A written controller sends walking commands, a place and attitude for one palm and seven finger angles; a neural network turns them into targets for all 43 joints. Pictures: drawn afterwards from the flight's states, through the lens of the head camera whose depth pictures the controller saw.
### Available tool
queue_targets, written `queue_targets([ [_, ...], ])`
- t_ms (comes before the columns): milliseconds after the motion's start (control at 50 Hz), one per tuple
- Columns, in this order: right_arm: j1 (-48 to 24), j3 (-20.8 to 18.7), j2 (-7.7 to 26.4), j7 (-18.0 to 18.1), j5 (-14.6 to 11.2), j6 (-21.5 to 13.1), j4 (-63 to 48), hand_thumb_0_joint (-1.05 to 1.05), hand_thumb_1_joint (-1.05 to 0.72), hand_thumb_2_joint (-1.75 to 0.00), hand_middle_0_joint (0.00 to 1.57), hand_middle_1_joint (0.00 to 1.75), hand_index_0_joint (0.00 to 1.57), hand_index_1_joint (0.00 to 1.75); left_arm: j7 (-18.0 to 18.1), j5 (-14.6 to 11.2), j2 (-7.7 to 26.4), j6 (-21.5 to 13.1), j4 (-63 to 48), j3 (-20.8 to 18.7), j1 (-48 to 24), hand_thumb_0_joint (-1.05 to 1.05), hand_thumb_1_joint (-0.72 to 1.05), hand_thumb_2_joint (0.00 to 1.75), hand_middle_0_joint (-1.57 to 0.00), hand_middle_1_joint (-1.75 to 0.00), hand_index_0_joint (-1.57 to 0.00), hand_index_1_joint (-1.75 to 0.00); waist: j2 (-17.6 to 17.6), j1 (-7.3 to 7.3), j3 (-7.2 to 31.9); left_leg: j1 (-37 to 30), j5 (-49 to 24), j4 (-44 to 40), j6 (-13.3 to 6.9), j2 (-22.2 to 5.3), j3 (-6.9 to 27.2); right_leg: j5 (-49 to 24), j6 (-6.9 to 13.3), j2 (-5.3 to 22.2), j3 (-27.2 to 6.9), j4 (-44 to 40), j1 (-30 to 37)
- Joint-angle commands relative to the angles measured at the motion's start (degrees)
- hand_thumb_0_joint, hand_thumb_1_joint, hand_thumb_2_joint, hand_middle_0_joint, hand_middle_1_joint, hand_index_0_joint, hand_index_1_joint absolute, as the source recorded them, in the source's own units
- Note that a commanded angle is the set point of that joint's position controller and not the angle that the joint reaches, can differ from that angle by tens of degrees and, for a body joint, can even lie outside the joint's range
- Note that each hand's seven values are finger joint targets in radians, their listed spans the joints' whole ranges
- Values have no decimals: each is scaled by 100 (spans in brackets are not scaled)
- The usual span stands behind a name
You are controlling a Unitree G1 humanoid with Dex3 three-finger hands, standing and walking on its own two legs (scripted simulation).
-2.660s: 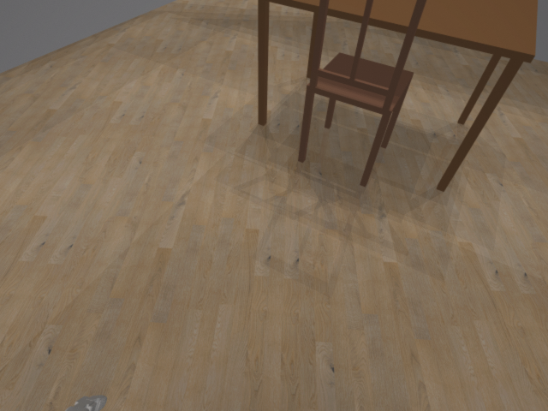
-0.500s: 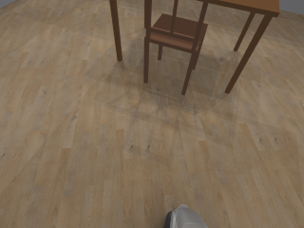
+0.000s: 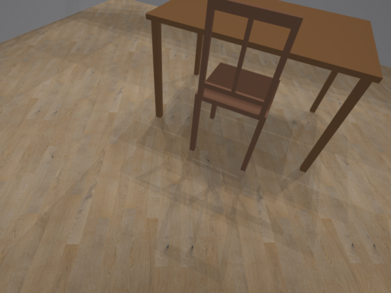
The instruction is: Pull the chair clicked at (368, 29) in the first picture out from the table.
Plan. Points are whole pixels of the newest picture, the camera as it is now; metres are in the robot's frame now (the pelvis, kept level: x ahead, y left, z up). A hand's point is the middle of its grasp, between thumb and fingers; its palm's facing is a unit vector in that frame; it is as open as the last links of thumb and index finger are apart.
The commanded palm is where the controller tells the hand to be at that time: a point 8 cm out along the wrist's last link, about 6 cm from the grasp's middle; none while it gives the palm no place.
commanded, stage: walk to a spot facing it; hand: left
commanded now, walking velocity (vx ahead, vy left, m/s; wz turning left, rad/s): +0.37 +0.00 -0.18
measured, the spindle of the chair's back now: (241, 58) +1.07 -0.14 -0.03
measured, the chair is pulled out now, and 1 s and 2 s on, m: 0.00 0.00 0.00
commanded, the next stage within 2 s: turn to face it in 0.34 s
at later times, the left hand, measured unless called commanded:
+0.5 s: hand (155, 223) +0.32 +0.12 -0.16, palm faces -0.06 -0.98 -0.20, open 7.3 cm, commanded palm none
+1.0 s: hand (156, 184) +0.45 +0.14 -0.16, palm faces -0.20 -0.96 -0.18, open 7.4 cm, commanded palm none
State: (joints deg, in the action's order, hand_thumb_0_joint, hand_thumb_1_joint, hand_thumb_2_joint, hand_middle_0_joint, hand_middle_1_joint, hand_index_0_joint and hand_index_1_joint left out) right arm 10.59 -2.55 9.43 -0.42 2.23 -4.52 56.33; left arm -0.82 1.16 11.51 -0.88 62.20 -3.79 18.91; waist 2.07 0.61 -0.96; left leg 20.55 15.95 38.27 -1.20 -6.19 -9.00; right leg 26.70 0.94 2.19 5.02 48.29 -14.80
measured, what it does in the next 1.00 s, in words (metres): walks ahead, turning right: right foot, then left foot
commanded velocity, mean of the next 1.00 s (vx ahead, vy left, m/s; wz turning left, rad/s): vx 0.13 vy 0.00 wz -0.26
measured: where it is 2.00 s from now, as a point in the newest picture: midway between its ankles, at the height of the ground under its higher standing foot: (219, 238)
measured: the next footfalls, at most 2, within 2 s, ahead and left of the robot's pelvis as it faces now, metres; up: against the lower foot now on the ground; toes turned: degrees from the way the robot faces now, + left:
right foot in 0.38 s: +0.31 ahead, -0.17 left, +0.00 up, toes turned -14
left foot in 0.72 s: +0.43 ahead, +0.06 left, +0.00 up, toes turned -1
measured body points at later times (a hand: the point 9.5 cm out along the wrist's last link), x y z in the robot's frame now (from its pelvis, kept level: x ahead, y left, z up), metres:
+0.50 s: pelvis +0.23 -0.05 +0.00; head +0.27 -0.06 +0.45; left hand +0.33 +0.17 -0.14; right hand +0.15 -0.27 -0.16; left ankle +0.15 +0.09 -0.63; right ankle +0.27 -0.16 -0.72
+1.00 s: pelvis +0.35 -0.03 +0.02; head +0.38 -0.02 +0.47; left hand +0.46 +0.19 -0.14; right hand +0.36 -0.27 -0.12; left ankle +0.39 +0.06 -0.72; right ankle +0.30 -0.16 -0.68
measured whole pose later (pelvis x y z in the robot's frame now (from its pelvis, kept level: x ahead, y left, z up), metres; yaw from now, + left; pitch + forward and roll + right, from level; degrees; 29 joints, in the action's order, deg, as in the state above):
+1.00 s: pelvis +0.35 -0.03 +0.02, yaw -16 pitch +0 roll -1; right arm 9.7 -1.5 9.0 1.9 1.8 -0.7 57.0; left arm 0.0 0.8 11.3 2.8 57.6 -4.5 11.8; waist 1.0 0.2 -3.5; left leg 14.1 13.4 28.3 -2.0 -6.0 -14.1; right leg 25.9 -2.3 3.1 3.5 49.3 -21.3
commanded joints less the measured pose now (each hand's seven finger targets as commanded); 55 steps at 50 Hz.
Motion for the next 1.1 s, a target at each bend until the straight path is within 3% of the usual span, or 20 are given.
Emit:
queue_targets([
  [0, 1404, -163, 837, 140, -39, 7, 232, 0, -90, -90, 20, 30, 20, 30, -58, 58, 269, -228, -709, -69, -732, 0, 90, 90, -20, -30, -20, -30, -864, -448, -484, -1589, 935, -2844, -731, -1788, 2569, -615, 26, 459, -508, 2384, -2831],
  [80, 1145, -133, 605, 182, -83, -120, 312, 0, -90, -90, 20, 30, 20, 30, -81, 65, 54, -53, -548, -37, -358, 0, 90, 90, -20, -30, -20, -30, -776, -105, -213, -1568, -968, -2753, -588, -1301, 890, -1206, -173, 598, -373, 1653, -2343],
  [220, 1501, -182, 720, 139, -61, -39, 648, 0, -90, -90, 20, 30, 20, 30, -126, 30, -52, -67, -766, 21, -1184, 0, 90, 90, -20, -30, -20, -30, -992, -301, -532, -1814, -1695, -2626, -481, -1171, 39, -1549, -108, 386, 259, -758, -1708],
  [300, 1279, -197, 850, 142, -80, 28, 708, 0, -90, -90, 20, 30, 20, 30, -106, 63, 189, -156, -439, -65, -251, 0, 90, 90, -20, -30, -20, -30, -786, 228, -78, -1705, -2755, -1194, -263, -1029, -332, -1671, 149, -83, 595, -1566, 5],
  [320, 1252, -186, 824, 110, -120, 19, 710, 0, -90, -90, 20, 30, 20, 30, -71, 86, 462, -222, -184, -135, 597, 0, 90, 90, -20, -30, -20, -30, -395, 613, 379, -1212, -2784, -45, -114, -780, -477, -1868, 249, -99, 455, -1792, 1198],
  [340, 1451, -114, 453, 64, -190, -1, 634, 0, -90, -90, 20, 30, 20, 30, 16, 111, 1121, -306, 20, -313, 1274, 0, 90, 90, -20, -30, -20, -30, 1005, 831, 980, 224, -922, 1796, 107, -324, -618, -1858, 636, 1302, -1252, -2116, 2606],
  [360, 1311, -53, 290, 83, -218, -1, 389, 0, -90, -90, 20, 30, 20, 30, 62, -7, 1533, -295, 88, -351, 1639, 0, 90, 90, -20, -30, -20, -30, 1571, 756, 1181, 1321, 1787, 3392, 203, 312, -42, -2596, 1224, 2449, -3267, -2931, 2956],
  [380, 1005, -94, 355, 103, -229, 43, 379, 0, -90, -90, 20, 30, 20, 30, 95, -46, 1497, -265, 5, -349, 1230, 0, 90, 90, -20, -30, -20, -30, 1112, 727, 1036, 1471, 1611, 4000, 125, 32, 622, -1787, 1319, 2529, -3199, -3198, 2321],
  [420, 623, -102, 342, 94, -153, 98, 347, 0, -90, -90, 20, 30, 20, 30, 164, -32, 859, -250, -289, -186, 133, 0, 90, 90, -20, -30, -20, -30, 193, 313, 77, 1510, 698, 3840, 92, -392, 858, -1289, 1103, 2172, -2192, -3424, 863],
  [480, 1144, -21, 40, 101, -93, 280, 564, 0, -90, -90, 20, 30, 20, 30, 201, 35, 415, -294, -373, 9, -438, 0, 90, 90, -20, -30, -20, -30, 364, -256, -15, 547, 490, 2393, 310, -367, 545, -3251, 851, 1492, -708, -3324, -227],
  [560, 1013, 28, -10, 102, -122, 309, 439, 0, -90, -90, 20, 30, 20, 30, 174, 20, 598, -233, -407, -56, -448, 0, 90, 90, -20, -30, -20, -30, 546, -239, 218, 193, 185, 894, 414, -33, 229, -3989, 889, 1115, -560, -2992, 53],
  [660, 861, -4, 324, 173, -140, 246, 281, 0, -90, -90, 20, 30, 20, 30, 156, -34, 663, -26, -532, -150, -638, 0, 90, 90, -20, -30, -20, -30, 531, -319, 163, -936, -825, -771, 445, 128, 147, -2943, 543, 839, -727, -2435, -189],
  [680, 987, -40, 575, 197, -130, 212, 303, 0, -90, -90, 20, 30, 20, 30, 153, -42, 479, 19, -558, -121, -534, 0, 90, 90, -20, -30, -20, -30, -157, -329, 219, -1500, -1473, -1160, 374, -181, 442, -2223, 331, 553, -663, -2012, -517],
  [720, 1195, -139, 1302, 220, -52, 257, 161, 0, -90, -90, 20, 30, 20, 30, 125, -63, 160, 101, -703, -53, -290, 0, 90, 90, -20, -30, -20, -30, -2091, -345, 208, -1458, -2149, -2111, -587, -2004, 2352, 928, -160, -267, 18, 100, -1177],
  [740, 945, -104, 1182, 271, -34, 255, 127, 0, -90, -90, 20, 30, 20, 30, 150, -14, 255, 151, -702, -88, -349, 0, 90, 90, -20, -30, -20, -30, -2139, -319, 198, -1245, -1884, -2325, -653, -2013, 2348, 997, -179, -115, -358, 879, -1264],
  [840, 252, -32, 842, 292, -77, 234, -154, 0, -90, -90, 20, 30, 20, 30, 69, -33, 177, 219, -616, -99, -314, 0, 90, 90, -20, -30, -20, -30, -1101, -39, 257, -1201, -3172, -1978, -610, -1332, 715, -99, -315, 190, -334, 1134, -1133],
  [960, 484, -194, 975, 244, -57, 362, -37, 0, -90, -90, 20, 30, 20, 30, 100, -6, 79, 267, -847, -42, -617, 0, 90, 90, -20, -30, -20, -30, -1128, -242, 361, -1491, -2774, -1827, -710, -1427, 518, -42, -284, 76, -40, -321, -718],
  [1040, 284, -234, 1016, 195, -96, 447, -39, 0, -90, -90, 20, 30, 20, 30, 108, 4, 197, 211, -808, -56, -282, 0, 90, 90, -20, -30, -20, -30, -976, 7, 313, -1020, -1903, -1302, -369, -1225, 239, -1248, -179, -39, 129, -1844, 193],
  [1060, 307, -231, 895, 174, -128, 450, -44, 0, -90, -90, 20, 30, 20, 30, 131, 29, 366, 171, -773, -79, -132, 0, 90, 90, -20, -30, -20, -30, -615, 63, 366, -697, -1362, -896, -111, -1004, 77, -1862, -92, 178, -181, -2447, 641],
  [1080, 375, -159, 596, 147, -162, 453, -118, 0, -90, -90, 20, 30, 20, 30, 175, 71, 789, 111, -747, -123, -72, 0, 90, 90, -20, -30, -20, -30, 599, 59, 429, 152, 80, -114, 229, -487, -360, -2396, 260, 1127, -1374, -2881, 1192],
])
